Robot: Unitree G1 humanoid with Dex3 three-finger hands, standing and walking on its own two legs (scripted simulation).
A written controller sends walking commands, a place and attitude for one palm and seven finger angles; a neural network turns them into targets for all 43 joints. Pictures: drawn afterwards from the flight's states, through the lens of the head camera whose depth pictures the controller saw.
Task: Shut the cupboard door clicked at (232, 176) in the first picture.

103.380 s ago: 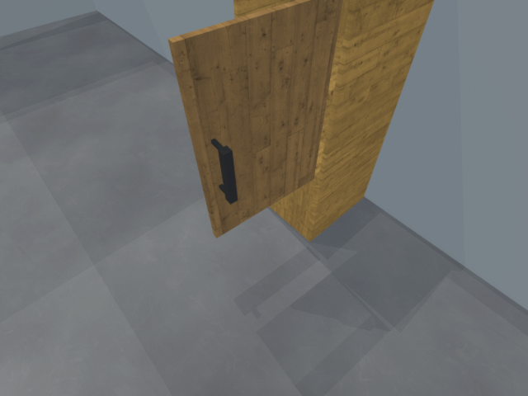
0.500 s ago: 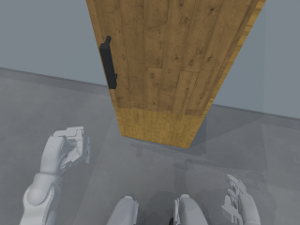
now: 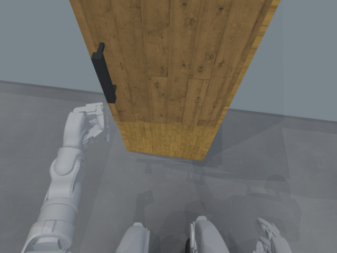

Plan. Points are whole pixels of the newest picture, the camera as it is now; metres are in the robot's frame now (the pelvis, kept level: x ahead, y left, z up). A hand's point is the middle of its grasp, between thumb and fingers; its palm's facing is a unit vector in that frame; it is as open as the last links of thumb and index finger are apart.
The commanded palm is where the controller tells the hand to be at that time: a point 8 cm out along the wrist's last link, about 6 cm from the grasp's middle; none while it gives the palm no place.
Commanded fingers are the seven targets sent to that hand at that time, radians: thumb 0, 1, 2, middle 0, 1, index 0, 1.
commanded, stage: bring the fist close to the handle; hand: left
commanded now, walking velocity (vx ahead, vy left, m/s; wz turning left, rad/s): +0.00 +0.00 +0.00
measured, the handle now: (107, 75) +0.56 +0.18 +0.04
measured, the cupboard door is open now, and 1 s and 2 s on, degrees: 5 5 0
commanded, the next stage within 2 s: push the door shut along its arc in 0.68 s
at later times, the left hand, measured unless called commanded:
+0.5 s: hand (115, 99) +0.47 +0.14 +0.05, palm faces -0.04 -1.00 -0.03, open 3.1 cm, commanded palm +0.44 +0.20 +0.05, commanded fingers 0.00 0.90 0.90 -1.30 -1.50 -1.30 -1.50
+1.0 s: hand (114, 96) +0.48 +0.15 +0.05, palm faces -0.08 -1.00 -0.03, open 3.1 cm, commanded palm +0.47 +0.19 +0.05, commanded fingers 0.00 0.90 0.90 -1.30 -1.50 -1.30 -1.50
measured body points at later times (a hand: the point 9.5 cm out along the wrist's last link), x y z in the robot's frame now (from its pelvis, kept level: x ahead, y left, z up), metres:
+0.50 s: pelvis -0.01 +0.00 -0.01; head +0.12 -0.01 +0.43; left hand +0.47 +0.20 +0.05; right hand +0.03 -0.27 -0.13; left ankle +0.00 +0.12 -0.63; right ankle +0.05 -0.13 -0.63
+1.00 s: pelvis -0.01 +0.01 -0.01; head +0.12 +0.02 +0.42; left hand +0.48 +0.20 +0.05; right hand +0.05 -0.26 -0.12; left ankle +0.00 +0.12 -0.63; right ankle +0.05 -0.13 -0.63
